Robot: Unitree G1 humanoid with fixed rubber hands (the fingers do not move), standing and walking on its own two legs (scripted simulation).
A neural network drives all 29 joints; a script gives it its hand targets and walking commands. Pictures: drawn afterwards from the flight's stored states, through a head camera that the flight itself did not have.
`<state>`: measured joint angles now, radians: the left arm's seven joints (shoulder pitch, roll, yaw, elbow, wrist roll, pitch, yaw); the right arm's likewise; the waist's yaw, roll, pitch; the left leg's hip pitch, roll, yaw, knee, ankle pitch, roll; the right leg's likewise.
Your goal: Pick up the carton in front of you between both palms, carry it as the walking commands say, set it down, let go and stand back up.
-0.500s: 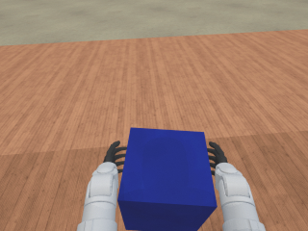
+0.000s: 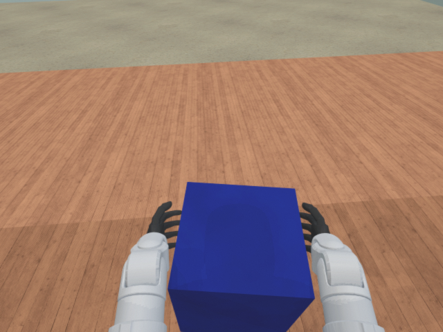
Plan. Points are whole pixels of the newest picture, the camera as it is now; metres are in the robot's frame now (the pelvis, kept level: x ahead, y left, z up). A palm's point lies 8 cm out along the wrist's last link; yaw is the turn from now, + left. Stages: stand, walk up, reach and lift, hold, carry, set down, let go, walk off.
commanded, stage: hold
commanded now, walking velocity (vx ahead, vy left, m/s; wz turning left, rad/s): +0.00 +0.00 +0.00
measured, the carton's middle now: (235, 262) +0.28 +0.00 -0.03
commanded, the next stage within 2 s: carry in 0.16 s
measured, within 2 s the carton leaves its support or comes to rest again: neither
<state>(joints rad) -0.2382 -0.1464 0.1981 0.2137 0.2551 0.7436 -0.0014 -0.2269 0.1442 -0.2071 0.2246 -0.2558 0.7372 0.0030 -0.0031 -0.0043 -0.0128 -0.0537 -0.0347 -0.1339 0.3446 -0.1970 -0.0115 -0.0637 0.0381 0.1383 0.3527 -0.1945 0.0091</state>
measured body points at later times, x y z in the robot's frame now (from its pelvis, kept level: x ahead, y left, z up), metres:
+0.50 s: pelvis +0.06 -0.01 -0.02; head +0.02 -0.01 +0.43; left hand +0.34 +0.15 +0.07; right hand +0.35 -0.15 +0.06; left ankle +0.03 +0.11 -0.75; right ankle +0.01 -0.14 -0.75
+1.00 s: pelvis +0.32 -0.01 -0.01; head +0.32 -0.02 +0.44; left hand +0.56 +0.16 +0.09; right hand +0.59 -0.14 +0.08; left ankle +0.44 +0.11 -0.71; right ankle +0.18 -0.09 -0.75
